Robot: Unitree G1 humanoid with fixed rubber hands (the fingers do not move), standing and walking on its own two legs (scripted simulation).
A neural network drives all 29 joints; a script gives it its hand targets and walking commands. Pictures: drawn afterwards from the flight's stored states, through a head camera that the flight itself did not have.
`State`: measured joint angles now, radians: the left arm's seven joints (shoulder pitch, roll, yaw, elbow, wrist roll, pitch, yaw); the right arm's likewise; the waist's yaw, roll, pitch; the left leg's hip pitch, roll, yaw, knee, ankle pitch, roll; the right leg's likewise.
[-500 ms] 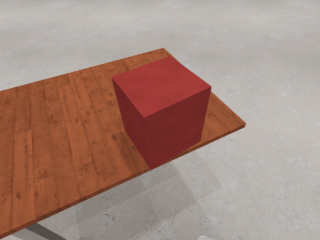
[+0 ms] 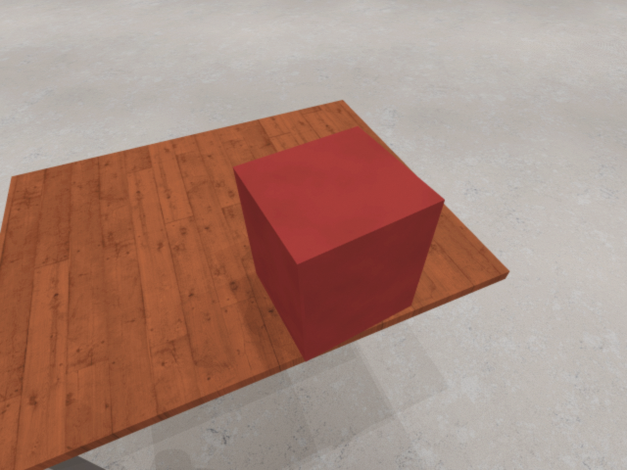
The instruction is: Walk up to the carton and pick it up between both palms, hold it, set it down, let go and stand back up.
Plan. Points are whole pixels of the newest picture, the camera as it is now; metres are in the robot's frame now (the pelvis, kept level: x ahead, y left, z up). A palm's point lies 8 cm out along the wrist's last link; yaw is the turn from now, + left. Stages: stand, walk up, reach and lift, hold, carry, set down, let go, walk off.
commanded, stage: walk up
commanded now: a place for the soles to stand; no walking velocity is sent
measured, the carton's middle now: (331, 243) +0.45 +0.00 +0.02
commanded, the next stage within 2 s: none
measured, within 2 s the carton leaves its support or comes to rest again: neither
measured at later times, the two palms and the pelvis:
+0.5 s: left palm out of the picture +0.02 +0.24 -0.13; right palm out of the picture +0.01 -0.25 -0.13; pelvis +0.00 -0.01 +0.00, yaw +0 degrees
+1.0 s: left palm out of the picture +0.08 +0.05 -0.13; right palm out of the picture +0.14 -0.46 -0.12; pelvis +0.02 -0.19 -0.01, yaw +14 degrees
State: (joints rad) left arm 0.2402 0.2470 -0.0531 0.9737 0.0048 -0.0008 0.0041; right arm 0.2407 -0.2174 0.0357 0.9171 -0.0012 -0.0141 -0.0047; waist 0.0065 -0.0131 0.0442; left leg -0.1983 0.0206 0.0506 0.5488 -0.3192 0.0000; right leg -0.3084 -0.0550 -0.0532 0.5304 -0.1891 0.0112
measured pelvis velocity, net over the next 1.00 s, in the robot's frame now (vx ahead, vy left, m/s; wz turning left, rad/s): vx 0.02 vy -0.19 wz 0.24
